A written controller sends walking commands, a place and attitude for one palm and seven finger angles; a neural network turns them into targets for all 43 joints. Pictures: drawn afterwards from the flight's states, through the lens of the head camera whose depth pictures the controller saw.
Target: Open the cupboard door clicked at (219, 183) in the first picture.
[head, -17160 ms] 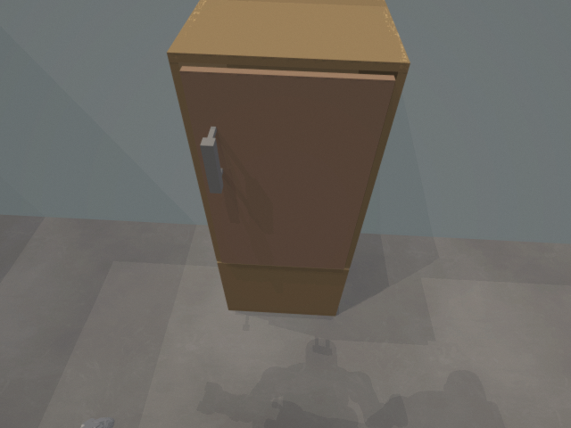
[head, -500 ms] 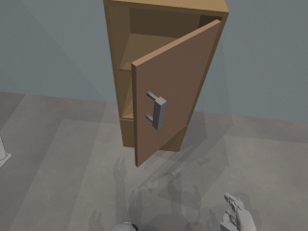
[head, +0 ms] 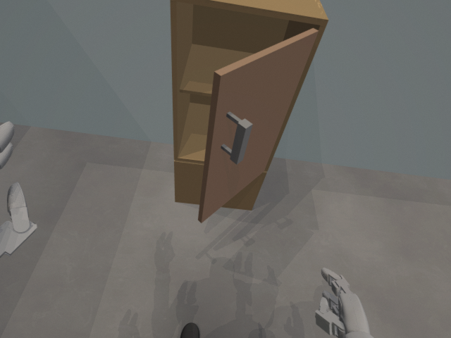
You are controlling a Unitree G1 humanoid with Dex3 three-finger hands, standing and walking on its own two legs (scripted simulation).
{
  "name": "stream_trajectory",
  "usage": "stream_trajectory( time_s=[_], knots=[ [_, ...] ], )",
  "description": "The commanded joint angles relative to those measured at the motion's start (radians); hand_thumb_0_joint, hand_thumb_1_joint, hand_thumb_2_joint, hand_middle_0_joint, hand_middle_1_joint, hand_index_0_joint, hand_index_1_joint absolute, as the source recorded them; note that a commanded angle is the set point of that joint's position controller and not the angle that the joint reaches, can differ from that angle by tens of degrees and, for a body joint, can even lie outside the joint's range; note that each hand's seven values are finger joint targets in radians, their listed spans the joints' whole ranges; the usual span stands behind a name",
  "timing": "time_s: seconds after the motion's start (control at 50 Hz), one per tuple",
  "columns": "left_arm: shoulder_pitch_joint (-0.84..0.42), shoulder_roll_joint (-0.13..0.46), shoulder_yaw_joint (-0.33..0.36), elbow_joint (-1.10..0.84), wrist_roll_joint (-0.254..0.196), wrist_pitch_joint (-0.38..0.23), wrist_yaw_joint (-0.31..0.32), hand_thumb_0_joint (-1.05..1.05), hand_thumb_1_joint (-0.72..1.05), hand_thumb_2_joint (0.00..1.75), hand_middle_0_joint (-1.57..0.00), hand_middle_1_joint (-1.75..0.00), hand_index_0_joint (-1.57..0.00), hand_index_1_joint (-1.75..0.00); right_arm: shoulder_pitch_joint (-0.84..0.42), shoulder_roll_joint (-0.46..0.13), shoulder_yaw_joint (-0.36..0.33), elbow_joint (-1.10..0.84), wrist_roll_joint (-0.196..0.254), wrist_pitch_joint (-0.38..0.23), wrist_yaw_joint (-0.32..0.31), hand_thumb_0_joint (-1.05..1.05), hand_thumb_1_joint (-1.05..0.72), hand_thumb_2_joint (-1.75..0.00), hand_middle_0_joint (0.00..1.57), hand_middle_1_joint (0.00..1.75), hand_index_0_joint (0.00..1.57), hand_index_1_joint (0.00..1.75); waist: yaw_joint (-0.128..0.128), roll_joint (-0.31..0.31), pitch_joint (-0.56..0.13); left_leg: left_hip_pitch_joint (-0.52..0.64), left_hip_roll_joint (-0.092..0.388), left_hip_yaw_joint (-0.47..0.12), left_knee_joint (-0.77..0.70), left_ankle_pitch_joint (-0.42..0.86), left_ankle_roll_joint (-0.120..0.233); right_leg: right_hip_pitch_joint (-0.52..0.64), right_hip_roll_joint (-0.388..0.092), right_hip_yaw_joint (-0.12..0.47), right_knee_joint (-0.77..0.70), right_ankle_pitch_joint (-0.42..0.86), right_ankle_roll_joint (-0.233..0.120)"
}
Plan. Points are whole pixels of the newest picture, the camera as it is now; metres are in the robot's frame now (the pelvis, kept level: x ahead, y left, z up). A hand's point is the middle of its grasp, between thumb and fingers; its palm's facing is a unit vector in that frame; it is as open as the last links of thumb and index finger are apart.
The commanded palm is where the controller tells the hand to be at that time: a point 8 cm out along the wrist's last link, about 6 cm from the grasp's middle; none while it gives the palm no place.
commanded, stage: stop stepping back and stand still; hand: left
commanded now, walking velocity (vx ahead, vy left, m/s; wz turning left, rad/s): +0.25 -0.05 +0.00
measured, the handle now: (234, 137) +0.55 +0.03 +0.01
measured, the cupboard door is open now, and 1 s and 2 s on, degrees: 49 49 49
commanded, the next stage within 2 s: let the arm hang, fingers relaxed in 1.60 s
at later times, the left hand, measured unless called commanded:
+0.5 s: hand (13, 307) +0.12 +0.24 +0.16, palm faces +0.35 -0.82 -0.46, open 7.5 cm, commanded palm +0.06 +0.29 +0.17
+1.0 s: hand out of the picture +0.11 +0.26 +0.16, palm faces +0.44 -0.76 -0.48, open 7.5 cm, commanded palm +0.05 +0.29 +0.17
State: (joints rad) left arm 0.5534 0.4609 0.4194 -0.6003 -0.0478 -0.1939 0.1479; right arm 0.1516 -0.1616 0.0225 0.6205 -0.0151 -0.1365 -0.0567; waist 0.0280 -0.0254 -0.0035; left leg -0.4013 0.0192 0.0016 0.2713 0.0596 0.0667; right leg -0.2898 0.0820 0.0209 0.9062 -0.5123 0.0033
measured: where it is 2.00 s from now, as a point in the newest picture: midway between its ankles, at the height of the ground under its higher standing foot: outside the picture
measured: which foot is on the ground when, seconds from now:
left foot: down 0.00-0.12, up 0.14-0.26, down 0.28-0.54, up 0.56-0.86, down 0.88-1.00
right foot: up 0.00-0.12, down 0.14-0.30, up 0.32-0.54, down 0.56-1.00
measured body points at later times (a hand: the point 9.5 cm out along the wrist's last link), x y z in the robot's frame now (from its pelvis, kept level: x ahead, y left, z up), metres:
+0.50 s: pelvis -0.09 -0.01 -0.01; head -0.11 +0.01 +0.44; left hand +0.09 +0.28 +0.19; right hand +0.01 -0.24 -0.09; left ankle +0.00 +0.09 -0.74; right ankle -0.11 -0.08 -0.72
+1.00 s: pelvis -0.09 +0.00 -0.01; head -0.09 -0.01 +0.44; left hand +0.08 +0.30 +0.19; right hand +0.08 -0.25 -0.09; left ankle -0.08 +0.14 -0.74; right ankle -0.10 -0.08 -0.74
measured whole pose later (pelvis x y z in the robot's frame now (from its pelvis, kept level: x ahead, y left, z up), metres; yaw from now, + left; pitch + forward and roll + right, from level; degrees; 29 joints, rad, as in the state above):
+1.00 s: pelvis -0.09 +0.00 -0.01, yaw -1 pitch -1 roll +1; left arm 0.52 0.39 0.41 -0.45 -0.02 -0.23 0.15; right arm 0.20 -0.23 -0.01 0.63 0.00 -0.14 -0.08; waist 0.02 0.00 0.02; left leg -0.23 0.05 0.06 0.50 -0.24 -0.03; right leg -0.21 0.00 -0.10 0.53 -0.29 -0.05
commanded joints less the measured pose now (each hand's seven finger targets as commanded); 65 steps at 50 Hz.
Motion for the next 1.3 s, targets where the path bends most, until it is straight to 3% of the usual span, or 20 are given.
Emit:
stream_trajectory(
  time_s=[0.0, 0.04, 0.08, 0.12, 0.16, 0.24, 0.28, 0.32, 0.36, 0.4, 0.48, 0.5, 0.52, 0.54, 0.58, 0.7, 0.78, 0.92, 1.0, 1.28],
  knots=[
    [0.002, 0.165, 0.128, -0.244, -0.012, -0.036, 0.033, 0.0, 0.9, 0.9, -0.2, -0.3, -0.2, -0.3, -0.042, -0.15, -0.053, -0.134, -0.013, -0.054, -0.023, 0.0, -0.9, -0.9, 0.2, 0.3, 0.2, 0.3, -0.012, 0.334, -0.209, 0.193, 0.111, -0.111, -0.262, -0.611, -0.144, 0.148, 0.069, -0.139, -0.268, -0.087, -0.038],
    [0.039, 0.177, 0.133, -0.265, -0.021, -0.027, 0.028, 0.0, 0.9, 0.9, -0.2, -0.3, -0.2, -0.3, -0.036, -0.138, -0.048, -0.144, -0.016, -0.049, -0.016, 0.0, -0.9, -0.9, 0.2, 0.3, 0.2, 0.3, -0.014, 0.351, -0.208, 0.222, 0.033, -0.023, -0.162, -0.517, -0.198, 0.19, 0.069, -0.164, -0.526, -0.045, -0.063],
    [0.076, 0.226, 0.176, -0.266, -0.029, -0.029, 0.022, 0.0, 0.9, 0.9, -0.2, -0.3, -0.2, -0.3, -0.013, -0.138, -0.043, -0.124, -0.014, -0.02, -0.011, 0.0, -0.9, -0.9, 0.2, 0.3, 0.2, 0.3, -0.033, 0.035, -0.189, 0.36, -0.04, 0.047, 0.327, -0.316, -0.126, -0.078, -0.173, 0.029, -0.756, 0.112, -0.139],
    [-0.027, 0.267, 0.234, -0.302, -0.042, -0.038, 0.035, 0.0, 0.9, 0.9, -0.2, -0.3, -0.2, -0.3, -0.052, -0.142, -0.024, -0.117, -0.039, -0.011, -0.005, 0.0, -0.9, -0.9, 0.2, 0.3, 0.2, 0.3, -0.023, -0.061, -0.163, 0.224, 0.01, -0.049, 0.635, -0.307, -0.105, -0.206, -0.399, 0.206, -0.761, 0.105, -0.244],
    [-0.12, 0.137, 0.118, -0.123, -0.034, -0.006, 0.011, 0.0, 0.9, 0.9, -0.2, -0.3, -0.2, -0.3, -0.015, -0.169, -0.065, -0.103, 0.008, -0.019, -0.016, 0.0, -0.9, -0.9, 0.2, 0.3, 0.2, 0.3, -0.053, -0.194, -0.001, 0.075, 0.009, -0.066, 0.67, -0.31, -0.1, -0.178, -0.317, 0.177, -0.722, -0.073, -0.184],
    [-0.261, 0.133, 0.078, -0.011, 0.005, 0.0, 0.018, 0.0, 0.9, 0.9, -0.2, -0.3, -0.2, -0.3, -0.015, -0.183, -0.035, -0.091, 0.019, -0.027, -0.054, 0.0, -0.9, -0.9, 0.2, 0.3, 0.2, 0.3, -0.071, 0.167, 0.125, 0.171, 0.044, -0.046, 0.218, -0.409, -0.038, -0.173, -0.189, 0.001, -0.418, 0.015, -0.091],
    [-0.235, 0.129, 0.079, -0.025, 0.005, -0.031, 0.02, 0.0, 0.9, 0.9, -0.2, -0.3, -0.2, -0.3, 0.018, -0.175, -0.031, -0.113, 0.017, -0.056, -0.054, 0.0, -0.9, -0.9, 0.2, 0.3, 0.2, 0.3, -0.071, 0.386, 0.049, 0.264, 0.256, -0.506, -0.036, -0.515, 0.079, -0.258, -0.037, -0.07, -0.082, -0.018, -0.013],
    [-0.238, 0.207, 0.13, -0.131, 0.006, -0.061, 0.014, 0.0, 0.9, 0.9, -0.2, -0.3, -0.2, -0.3, -0.009, -0.153, -0.032, -0.112, -0.006, -0.083, -0.043, 0.0, -0.9, -0.9, 0.2, 0.3, 0.2, 0.3, -0.051, 0.175, -0.008, 0.144, 0.31, -0.647, -0.162, -0.706, 0.062, -0.187, -0.06, 0.037, 0.139, -0.036, -0.023],
    [-0.081, 0.149, 0.115, -0.137, 0.008, -0.055, 0.012, 0.0, 0.9, 0.9, -0.2, -0.3, -0.2, -0.3, -0.017, -0.158, -0.045, -0.112, -0.001, -0.091, -0.024, 0.0, -0.9, -0.9, 0.2, 0.3, 0.2, 0.3, -0.029, 0.104, -0.053, 0.064, 0.25, -0.403, -0.155, -0.685, 0.071, -0.066, -0.076, -0.002, 0.078, 0.058, -0.019],
    [0.008, 0.13, 0.113, -0.188, 0.016, -0.05, 0.017, 0.0, 0.9, 0.9, -0.2, -0.3, -0.2, -0.3, -0.022, -0.163, -0.044, -0.124, -0.001, -0.093, -0.013, 0.0, -0.9, -0.9, 0.2, 0.3, 0.2, 0.3, -0.018, 0.263, -0.068, -0.047, 0.174, -0.208, -0.18, -0.699, 0.024, 0.095, -0.05, -0.095, -0.05, 0.087, -0.018],
    [0.064, 0.159, 0.16, -0.112, 0.023, -0.047, 0.034, 0.0, 0.9, 0.9, -0.2, -0.3, -0.2, -0.3, -0.013, -0.161, -0.055, -0.134, -0.007, -0.062, -0.027, 0.0, -0.9, -0.9, 0.2, 0.3, 0.2, 0.3, -0.016, 0.243, -0.059, -0.19, 0.114, -0.096, -0.039, -0.734, -0.017, 0.343, -0.032, -0.168, -0.376, 0.027, -0.043],
    [0.062, 0.165, 0.167, -0.081, 0.027, -0.041, 0.033, 0.0, 0.9, 0.9, -0.2, -0.3, -0.2, -0.3, -0.007, -0.155, -0.059, -0.13, -0.009, -0.048, -0.03, 0.0, -0.9, -0.9, 0.2, 0.3, 0.2, 0.3, -0.014, 0.106, -0.038, -0.22, 0.055, -0.04, 0.158, -0.674, -0.036, 0.334, -0.092, -0.075, -0.518, 0.016, -0.072],
    [0.066, 0.197, 0.194, -0.047, 0.027, -0.037, 0.031, 0.0, 0.9, 0.9, -0.2, -0.3, -0.2, -0.3, -0.001, -0.142, -0.063, -0.133, -0.007, -0.029, -0.027, 0.0, -0.9, -0.9, 0.2, 0.3, 0.2, 0.3, -0.02, -0.136, -0.04, -0.252, -0.023, 0.012, 0.525, -0.549, -0.056, 0.231, -0.319, 0.29, -0.698, -0.132, -0.165],
    [-0.046, 0.196, 0.184, -0.082, 0.002, -0.053, 0.025, 0.0, 0.9, 0.9, -0.2, -0.3, -0.2, -0.3, -0.002, -0.163, -0.065, -0.123, -0.009, -0.031, -0.031, 0.0, -0.9, -0.9, 0.2, 0.3, 0.2, 0.3, -0.03, -0.166, 0.007, -0.288, -0.02, -0.005, 0.762, -0.467, -0.072, 0.098, -0.476, 0.471, -0.789, -0.114, -0.227],
    [-0.125, 0.177, 0.176, 0.03, 0.021, -0.077, 0.024, 0.0, 0.9, 0.9, -0.2, -0.3, -0.2, -0.3, 0.042, -0.15, -0.064, -0.082, -0.006, -0.047, -0.028, 0.0, -0.9, -0.9, 0.2, 0.3, 0.2, 0.3, -0.064, -0.058, -0.019, -0.215, 0.027, -0.026, 0.863, -0.395, -0.082, -0.024, -0.418, 0.365, -0.777, -0.256, -0.183],
    [-0.137, 0.106, 0.074, 0.075, 0.036, -0.1, 0.014, 0.0, 0.9, 0.9, -0.2, -0.3, -0.2, -0.3, -0.001, -0.16, -0.063, -0.08, 0.009, -0.068, -0.041, 0.0, -0.9, -0.9, 0.2, 0.3, 0.2, 0.3, -0.035, -0.068, 0.026, -0.107, 0.026, 0.056, 0.558, -0.34, -0.058, 0.052, -0.338, 0.135, -0.677, 0.231, -0.113],
    [-0.12, 0.125, 0.102, -0.038, 0.028, -0.096, 0.034, 0.0, 0.9, 0.9, -0.2, -0.3, -0.2, -0.3, -0.012, -0.155, -0.063, -0.105, 0.002, -0.082, -0.039, 0.0, -0.9, -0.9, 0.2, 0.3, 0.2, 0.3, -0.009, -0.099, -0.039, 0.067, -0.006, 0.099, 0.276, -0.324, -0.039, 0.124, -0.319, 0.113, -0.615, 0.312, -0.098],
    [-0.054, 0.13, 0.139, -0.042, 0.015, -0.086, 0.026, 0.0, 0.9, 0.9, -0.2, -0.3, -0.2, -0.3, 0.003, -0.174, -0.072, -0.13, 0.014, -0.054, -0.031, 0.0, -0.9, -0.9, 0.2, 0.3, 0.2, 0.3, -0.027, 0.164, -0.092, 0.226, 0.084, -0.005, 0.177, 0.042, -0.027, 0.115, -0.155, 0.007, -0.436, 0.535, -0.01],
    [-0.074, 0.101, 0.098, -0.024, 0.011, -0.074, 0.018, 0.0, 0.9, 0.9, -0.2, -0.3, -0.2, -0.3, -0.007, -0.168, -0.065, -0.142, 0.021, -0.048, -0.02, 0.0, -0.9, -0.9, 0.2, 0.3, 0.2, 0.3, -0.031, 0.029, -0.091, 0.192, 0.065, 0.003, 0.188, -0.032, -0.046, 0.147, -0.161, 0.013, -0.482, 0.543, -0.01],
    [-0.024, 0.114, 0.111, -0.071, 0.0, -0.049, 0.018, 0.0, 0.9, 0.9, -0.2, -0.3, -0.2, -0.3, -0.024, -0.161, -0.048, -0.161, 0.01, -0.041, -0.027, 0.0, -0.9, -0.9, 0.2, 0.3, 0.2, 0.3, -0.022, 0.124, -0.098, 0.172, 0.065, -0.023, 0.079, -0.086, -0.055, 0.185, -0.119, -0.043, -0.515, 0.448, 0.005]
  ],
)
